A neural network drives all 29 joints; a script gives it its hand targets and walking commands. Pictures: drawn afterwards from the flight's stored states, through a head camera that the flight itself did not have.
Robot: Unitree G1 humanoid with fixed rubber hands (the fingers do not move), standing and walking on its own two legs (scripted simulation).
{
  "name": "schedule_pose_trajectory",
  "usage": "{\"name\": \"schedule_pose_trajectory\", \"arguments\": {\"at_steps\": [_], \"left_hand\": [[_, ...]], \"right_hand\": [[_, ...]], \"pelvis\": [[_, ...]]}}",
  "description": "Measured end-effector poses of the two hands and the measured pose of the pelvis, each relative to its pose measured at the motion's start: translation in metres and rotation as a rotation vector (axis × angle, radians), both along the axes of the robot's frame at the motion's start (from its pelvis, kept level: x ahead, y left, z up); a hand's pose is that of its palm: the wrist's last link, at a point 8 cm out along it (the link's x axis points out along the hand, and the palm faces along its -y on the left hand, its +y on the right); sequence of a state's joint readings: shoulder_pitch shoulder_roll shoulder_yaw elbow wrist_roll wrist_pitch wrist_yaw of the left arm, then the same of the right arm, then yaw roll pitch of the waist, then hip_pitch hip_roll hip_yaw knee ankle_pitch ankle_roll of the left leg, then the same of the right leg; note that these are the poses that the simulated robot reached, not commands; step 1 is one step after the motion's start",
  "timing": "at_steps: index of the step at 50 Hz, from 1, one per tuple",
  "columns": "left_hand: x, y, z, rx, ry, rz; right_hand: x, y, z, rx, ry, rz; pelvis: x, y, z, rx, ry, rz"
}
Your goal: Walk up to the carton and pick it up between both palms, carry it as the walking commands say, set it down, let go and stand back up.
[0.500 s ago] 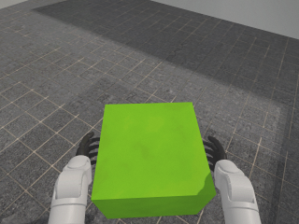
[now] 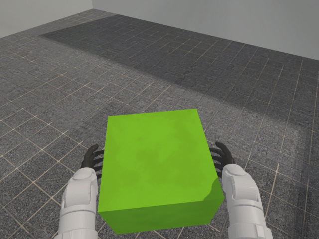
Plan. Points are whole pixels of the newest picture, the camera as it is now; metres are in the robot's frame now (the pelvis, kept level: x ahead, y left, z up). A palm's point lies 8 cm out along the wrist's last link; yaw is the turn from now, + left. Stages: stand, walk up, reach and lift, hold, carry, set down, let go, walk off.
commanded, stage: set down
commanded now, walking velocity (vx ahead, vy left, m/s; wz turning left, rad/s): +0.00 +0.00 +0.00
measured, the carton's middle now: (157, 169) +0.34 +0.02 -0.04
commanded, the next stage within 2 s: none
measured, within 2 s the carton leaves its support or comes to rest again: neither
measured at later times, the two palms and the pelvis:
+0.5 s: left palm (88, 180) +0.31 +0.22 -0.05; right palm (210, 179) +0.31 -0.14 -0.04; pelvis +0.01 +0.03 -0.01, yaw +1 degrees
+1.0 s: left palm (100, 187) +0.33 +0.21 -0.14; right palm (205, 185) +0.34 -0.14 -0.14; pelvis -0.03 +0.02 -0.08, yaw +3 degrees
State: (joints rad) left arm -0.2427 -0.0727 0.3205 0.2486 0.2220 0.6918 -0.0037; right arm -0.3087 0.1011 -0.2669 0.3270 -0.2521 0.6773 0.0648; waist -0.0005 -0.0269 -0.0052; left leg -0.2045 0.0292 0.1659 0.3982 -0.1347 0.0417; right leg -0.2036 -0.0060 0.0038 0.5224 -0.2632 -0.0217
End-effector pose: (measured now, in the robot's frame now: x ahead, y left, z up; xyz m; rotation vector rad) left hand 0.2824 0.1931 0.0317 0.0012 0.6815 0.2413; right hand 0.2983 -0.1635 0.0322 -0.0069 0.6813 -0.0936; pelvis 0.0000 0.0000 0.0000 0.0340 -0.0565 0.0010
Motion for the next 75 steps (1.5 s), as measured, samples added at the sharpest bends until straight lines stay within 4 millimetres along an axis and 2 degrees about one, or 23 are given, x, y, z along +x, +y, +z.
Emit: {"name": "schedule_pose_trajectory", "arguments": {"at_steps": [7, 16, 27, 35, 42, 57, 75], "left_hand": [[0.004, 0.006, -0.021, -0.006, 0.025, -0.008], [0.018, 0.015, -0.046, -0.017, 0.037, -0.024], [0.024, 0.027, -0.093, -0.031, 0.054, -0.021], [0.026, 0.022, -0.129, -0.047, 0.059, 0.001], [0.036, 0.02, -0.15, -0.027, 0.042, 0.005], [0.055, 0.018, -0.2, -0.014, 0.035, 0.007], [0.075, 0.025, -0.264, -0.028, 0.025, 0.019]], "right_hand": [[0.002, 0.005, -0.019, -0.004, 0.028, -0.01], [0.009, 0.015, -0.043, -0.014, 0.045, -0.026], [0.015, 0.027, -0.087, -0.052, 0.066, -0.008], [0.022, 0.022, -0.121, -0.079, 0.075, 0.022], [0.037, 0.021, -0.145, -0.071, 0.06, 0.038], [0.055, 0.019, -0.202, -0.051, 0.063, 0.032], [0.078, 0.026, -0.264, -0.062, 0.061, 0.042]], "pelvis": [[0.005, 0.004, 0.0, -0.005, 0.01, 0.001], [0.01, 0.019, -0.003, -0.025, 0.087, 0.003], [0.005, 0.035, -0.016, -0.049, 0.239, 0.019], [-0.005, 0.035, -0.033, -0.053, 0.342, 0.035], [-0.019, 0.028, -0.051, -0.049, 0.419, 0.047], [-0.045, 0.019, -0.098, -0.043, 0.553, 0.055], [-0.055, 0.023, -0.152, -0.055, 0.698, 0.058]]}}
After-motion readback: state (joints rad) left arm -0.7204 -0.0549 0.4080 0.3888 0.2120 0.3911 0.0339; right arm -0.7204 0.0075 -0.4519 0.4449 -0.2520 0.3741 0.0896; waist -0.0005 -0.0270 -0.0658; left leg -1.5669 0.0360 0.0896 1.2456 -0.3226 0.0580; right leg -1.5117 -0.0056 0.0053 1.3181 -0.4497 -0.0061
